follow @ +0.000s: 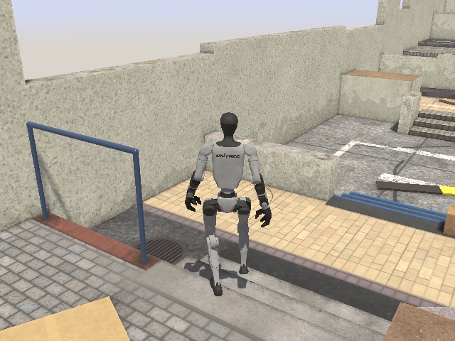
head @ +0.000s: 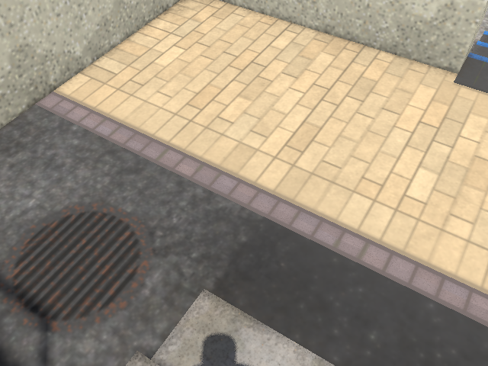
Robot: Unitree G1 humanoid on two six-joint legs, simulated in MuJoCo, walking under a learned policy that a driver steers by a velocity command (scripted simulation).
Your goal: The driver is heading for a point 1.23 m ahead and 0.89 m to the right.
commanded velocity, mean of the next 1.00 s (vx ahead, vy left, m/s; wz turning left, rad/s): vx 0.50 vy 0.00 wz -0.58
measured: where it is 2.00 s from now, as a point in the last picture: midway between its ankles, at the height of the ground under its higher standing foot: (356, 285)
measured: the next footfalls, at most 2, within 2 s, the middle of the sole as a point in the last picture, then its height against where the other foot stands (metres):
right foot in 0.14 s outside the picture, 0.14 m lower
left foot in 0.70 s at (227, 355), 0.14 m lower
